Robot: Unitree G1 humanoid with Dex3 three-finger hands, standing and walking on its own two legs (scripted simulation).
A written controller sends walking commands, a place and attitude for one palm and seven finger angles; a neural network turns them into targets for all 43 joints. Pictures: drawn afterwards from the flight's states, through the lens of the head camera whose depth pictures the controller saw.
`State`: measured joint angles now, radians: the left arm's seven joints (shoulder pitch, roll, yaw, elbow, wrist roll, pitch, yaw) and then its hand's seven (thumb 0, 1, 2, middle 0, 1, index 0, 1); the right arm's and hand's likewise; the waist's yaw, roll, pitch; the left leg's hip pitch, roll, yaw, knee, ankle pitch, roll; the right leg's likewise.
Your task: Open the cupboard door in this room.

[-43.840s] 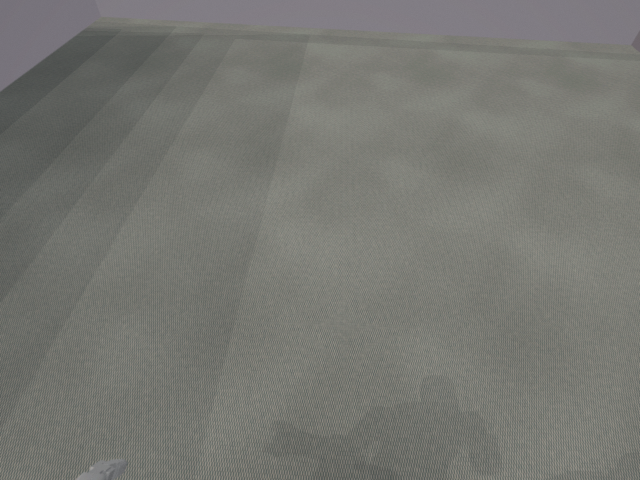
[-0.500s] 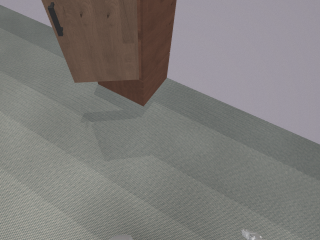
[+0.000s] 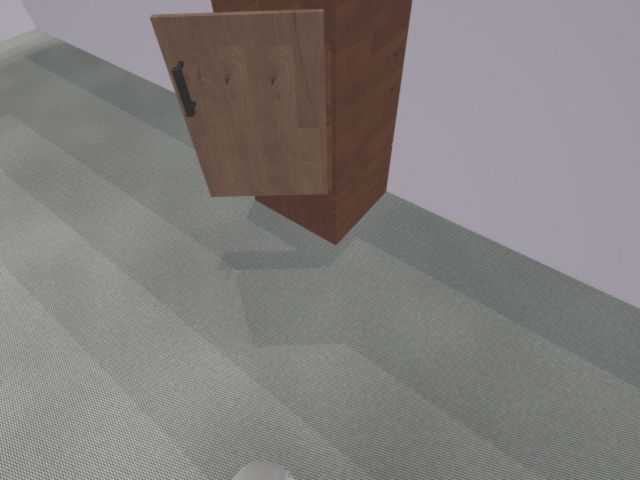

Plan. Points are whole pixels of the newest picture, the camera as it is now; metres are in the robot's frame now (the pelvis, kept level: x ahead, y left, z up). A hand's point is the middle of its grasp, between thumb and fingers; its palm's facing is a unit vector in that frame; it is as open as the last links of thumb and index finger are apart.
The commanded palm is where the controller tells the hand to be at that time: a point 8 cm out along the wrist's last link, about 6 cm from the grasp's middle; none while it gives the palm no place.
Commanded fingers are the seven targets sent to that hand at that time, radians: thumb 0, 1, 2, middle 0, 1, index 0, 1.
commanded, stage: take the last steps up to it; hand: left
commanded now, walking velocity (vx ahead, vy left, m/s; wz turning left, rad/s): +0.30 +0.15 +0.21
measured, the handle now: (185, 89) +1.02 +0.44 -0.05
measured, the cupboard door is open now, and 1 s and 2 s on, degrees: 38 38 38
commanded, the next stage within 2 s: come to a stop and stand still in 1.18 s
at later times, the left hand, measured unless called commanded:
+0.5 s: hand out of the picture +0.13 +0.29 -0.18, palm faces +0.12 -0.97 -0.19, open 7.4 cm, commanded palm none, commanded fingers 0.00 0.90 0.90 -0.20 -0.30 -0.20 -0.30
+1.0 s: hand (167, 357) +0.32 +0.30 -0.17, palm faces +0.11 -0.97 -0.21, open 7.1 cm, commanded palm none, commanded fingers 0.00 0.90 0.90 -0.20 -0.30 -0.20 -0.30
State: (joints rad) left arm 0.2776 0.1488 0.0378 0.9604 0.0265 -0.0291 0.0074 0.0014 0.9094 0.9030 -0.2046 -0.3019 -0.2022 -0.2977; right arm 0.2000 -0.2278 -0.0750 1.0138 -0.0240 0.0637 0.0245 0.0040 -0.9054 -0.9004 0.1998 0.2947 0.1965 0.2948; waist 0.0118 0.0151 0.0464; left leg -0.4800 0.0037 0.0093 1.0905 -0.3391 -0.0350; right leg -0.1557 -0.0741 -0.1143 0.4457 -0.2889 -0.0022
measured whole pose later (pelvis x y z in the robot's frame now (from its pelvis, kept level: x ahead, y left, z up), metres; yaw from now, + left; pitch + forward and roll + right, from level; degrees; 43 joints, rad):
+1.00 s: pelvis +0.30 +0.11 +0.00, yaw +3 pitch +0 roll +0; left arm 0.27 0.18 0.07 1.04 0.02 -0.07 0.01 -0.02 0.95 0.90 -0.20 -0.30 -0.20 -0.30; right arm 0.26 -0.15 -0.05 1.08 -0.03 -0.01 0.00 0.01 -0.92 -0.90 0.20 0.29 0.19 0.29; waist 0.00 -0.01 0.04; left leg -0.48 0.09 0.06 0.80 -0.27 -0.03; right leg -0.13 -0.02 -0.14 0.37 -0.24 -0.03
